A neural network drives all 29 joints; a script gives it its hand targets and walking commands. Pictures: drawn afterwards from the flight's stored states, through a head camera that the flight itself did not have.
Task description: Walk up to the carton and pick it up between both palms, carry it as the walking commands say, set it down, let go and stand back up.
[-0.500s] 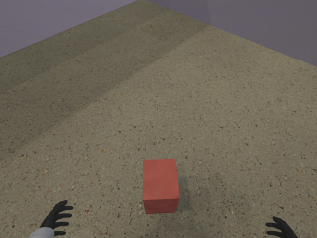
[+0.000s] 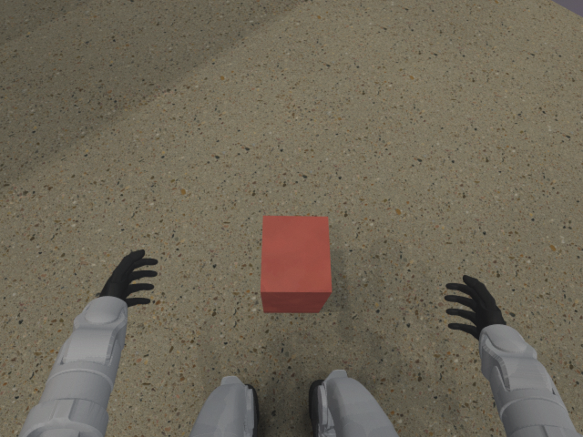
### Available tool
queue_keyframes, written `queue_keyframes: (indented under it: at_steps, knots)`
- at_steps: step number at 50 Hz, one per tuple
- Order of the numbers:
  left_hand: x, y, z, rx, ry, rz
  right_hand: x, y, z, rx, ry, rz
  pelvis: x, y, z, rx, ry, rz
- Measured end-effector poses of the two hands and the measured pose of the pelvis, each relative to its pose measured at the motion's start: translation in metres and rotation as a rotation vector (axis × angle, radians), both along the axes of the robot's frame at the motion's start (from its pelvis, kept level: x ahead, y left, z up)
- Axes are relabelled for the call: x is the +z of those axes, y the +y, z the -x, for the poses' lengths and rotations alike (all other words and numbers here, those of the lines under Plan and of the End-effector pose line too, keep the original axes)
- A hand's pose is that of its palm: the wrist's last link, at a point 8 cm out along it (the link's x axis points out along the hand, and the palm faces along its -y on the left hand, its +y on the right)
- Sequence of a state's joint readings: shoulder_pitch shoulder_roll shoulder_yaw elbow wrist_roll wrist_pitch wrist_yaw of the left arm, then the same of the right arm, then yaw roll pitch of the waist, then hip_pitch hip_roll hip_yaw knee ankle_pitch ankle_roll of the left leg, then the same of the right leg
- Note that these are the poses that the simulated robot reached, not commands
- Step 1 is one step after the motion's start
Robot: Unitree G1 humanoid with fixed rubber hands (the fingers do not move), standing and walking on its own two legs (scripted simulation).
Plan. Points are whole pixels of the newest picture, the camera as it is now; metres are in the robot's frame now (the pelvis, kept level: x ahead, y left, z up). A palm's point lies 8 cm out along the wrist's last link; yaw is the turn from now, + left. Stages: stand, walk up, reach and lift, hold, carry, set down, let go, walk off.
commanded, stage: reach and lift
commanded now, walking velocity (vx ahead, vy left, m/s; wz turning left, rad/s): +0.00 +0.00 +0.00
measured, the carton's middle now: (293, 268) +0.50 -0.05 -0.58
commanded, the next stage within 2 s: none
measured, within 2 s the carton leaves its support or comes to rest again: neither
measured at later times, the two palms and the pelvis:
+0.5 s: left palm (175, 237) +0.43 +0.17 -0.13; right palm (424, 246) +0.39 -0.25 -0.12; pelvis -0.03 -0.01 -0.04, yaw +1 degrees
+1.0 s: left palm (202, 206) +0.51 +0.14 -0.19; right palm (388, 210) +0.48 -0.22 -0.18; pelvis -0.02 -0.01 -0.08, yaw +1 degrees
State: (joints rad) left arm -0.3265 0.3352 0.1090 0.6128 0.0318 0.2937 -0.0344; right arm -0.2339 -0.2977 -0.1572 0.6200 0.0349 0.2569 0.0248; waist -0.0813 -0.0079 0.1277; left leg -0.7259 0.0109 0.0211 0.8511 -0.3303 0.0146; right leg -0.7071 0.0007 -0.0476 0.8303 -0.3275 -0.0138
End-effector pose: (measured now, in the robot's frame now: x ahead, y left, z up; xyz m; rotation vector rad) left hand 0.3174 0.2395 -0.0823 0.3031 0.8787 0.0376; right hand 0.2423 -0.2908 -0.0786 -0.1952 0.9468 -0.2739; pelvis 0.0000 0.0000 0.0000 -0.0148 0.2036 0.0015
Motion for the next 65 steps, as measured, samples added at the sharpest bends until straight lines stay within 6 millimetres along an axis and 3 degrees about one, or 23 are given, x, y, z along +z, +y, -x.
queue_keyframes:
  at_steps: [15,34,43,48,55,59,65]
  knots:
    - [-0.026,-0.035,-0.059,0.052,-0.06,0.075,-0.022,0.026,-0.099,0.052,-0.119,-0.053,-0.024,-0.001,0.028,0.002,0.176,-0.019]
    - [-0.064,-0.096,-0.16,0.044,-0.2,0.171,-0.066,0.054,-0.187,-0.012,-0.284,-0.145,-0.06,-0.013,0.023,0.014,0.451,-0.01]
    - [-0.086,-0.102,-0.195,0.071,-0.254,0.194,-0.083,0.07,-0.236,0.015,-0.351,-0.166,-0.074,-0.013,0.022,0.007,0.549,-0.014]
    - [-0.098,-0.099,-0.198,0.079,-0.268,0.196,-0.095,0.074,-0.243,0.018,-0.357,-0.166,-0.075,-0.012,0.019,0.011,0.592,-0.01]
    - [-0.119,-0.094,-0.193,0.08,-0.25,0.196,-0.115,0.066,-0.235,0.009,-0.334,-0.15,-0.083,-0.009,0.019,0.015,0.63,-0.003]
    - [-0.136,-0.097,-0.195,0.081,-0.246,0.206,-0.133,0.063,-0.234,0.006,-0.33,-0.153,-0.098,-0.007,0.024,0.013,0.643,-0.001]
    - [-0.172,-0.102,-0.203,0.081,-0.254,0.204,-0.171,0.067,-0.243,0.009,-0.343,-0.169,-0.138,-0.004,0.035,0.007,0.654,-0.006]
